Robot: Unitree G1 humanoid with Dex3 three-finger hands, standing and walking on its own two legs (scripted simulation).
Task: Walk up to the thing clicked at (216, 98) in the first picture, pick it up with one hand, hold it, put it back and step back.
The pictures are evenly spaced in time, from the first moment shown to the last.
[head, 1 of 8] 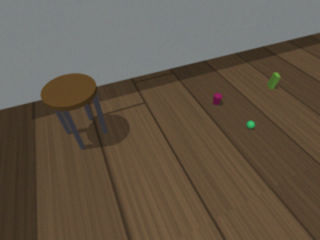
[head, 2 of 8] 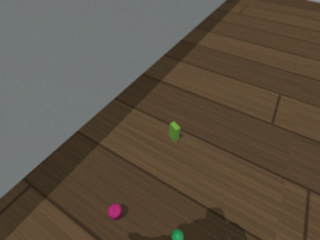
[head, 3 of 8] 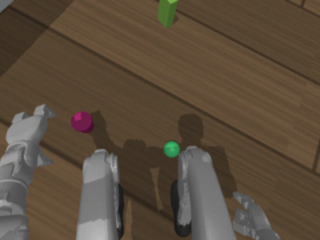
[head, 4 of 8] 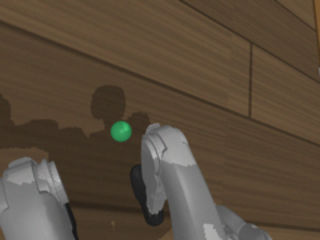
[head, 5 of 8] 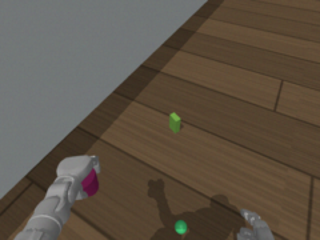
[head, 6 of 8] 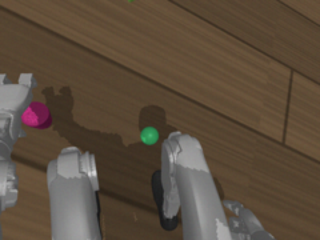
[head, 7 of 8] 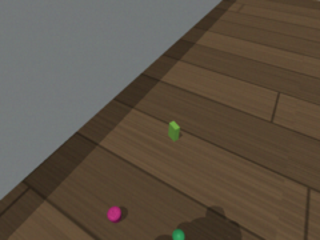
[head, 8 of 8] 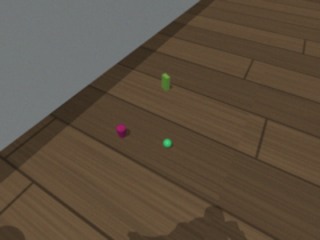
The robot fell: no
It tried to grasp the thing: yes
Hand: left
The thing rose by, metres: 0.65
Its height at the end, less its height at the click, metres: +0.00
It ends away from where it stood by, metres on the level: 0.01
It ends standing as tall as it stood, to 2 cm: yes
